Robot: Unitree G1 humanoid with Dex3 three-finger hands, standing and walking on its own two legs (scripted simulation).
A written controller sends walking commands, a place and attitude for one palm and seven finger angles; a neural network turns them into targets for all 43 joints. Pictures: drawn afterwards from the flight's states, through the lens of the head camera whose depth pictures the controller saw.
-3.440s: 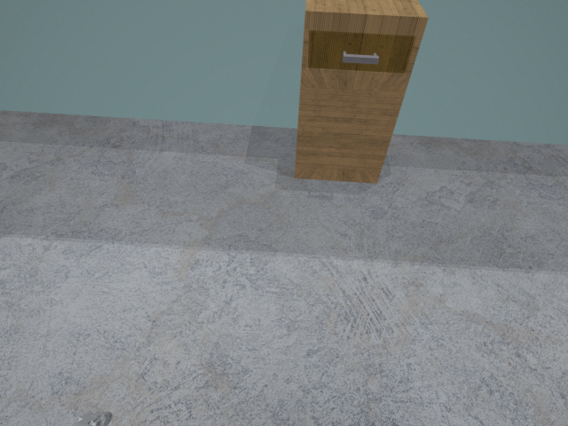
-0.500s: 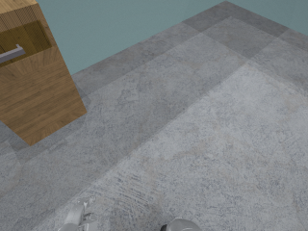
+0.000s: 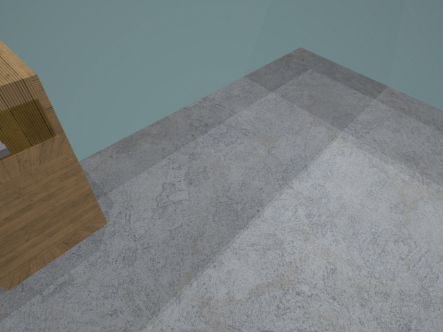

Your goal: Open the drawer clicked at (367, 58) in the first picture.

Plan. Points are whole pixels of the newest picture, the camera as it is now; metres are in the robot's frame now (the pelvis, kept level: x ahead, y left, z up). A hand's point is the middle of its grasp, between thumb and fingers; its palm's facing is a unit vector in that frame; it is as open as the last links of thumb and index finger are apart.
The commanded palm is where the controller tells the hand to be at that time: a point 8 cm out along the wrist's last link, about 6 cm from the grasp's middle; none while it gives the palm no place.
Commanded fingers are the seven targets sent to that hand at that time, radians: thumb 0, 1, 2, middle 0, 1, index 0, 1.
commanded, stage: walk to a spot facing it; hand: left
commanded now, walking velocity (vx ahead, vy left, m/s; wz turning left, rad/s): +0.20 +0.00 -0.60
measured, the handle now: out of the picture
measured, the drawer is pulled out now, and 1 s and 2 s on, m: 0.00 0.00 0.00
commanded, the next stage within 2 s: turn to face it in 0.10 s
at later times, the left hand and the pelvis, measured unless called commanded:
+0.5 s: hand (184, 259) +0.30 +0.11 -0.16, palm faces -0.12 -0.97 -0.20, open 7.3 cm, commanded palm none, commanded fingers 0.00 0.90 0.90 -0.20 -0.30 -0.20 -0.30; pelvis +0.15 -0.04 -0.01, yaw -3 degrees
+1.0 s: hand (110, 307) +0.19 +0.24 -0.17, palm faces +0.26 -0.93 -0.25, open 7.4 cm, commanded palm none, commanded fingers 0.00 0.90 0.90 -0.20 -0.30 -0.20 -0.30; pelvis +0.17 +0.01 +0.00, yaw +12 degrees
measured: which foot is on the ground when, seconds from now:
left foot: down 0.00-0.30, up 0.32-0.70, down 0.72-1.00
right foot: up 0.00-0.28, down 0.30-0.72, up 0.74-1.00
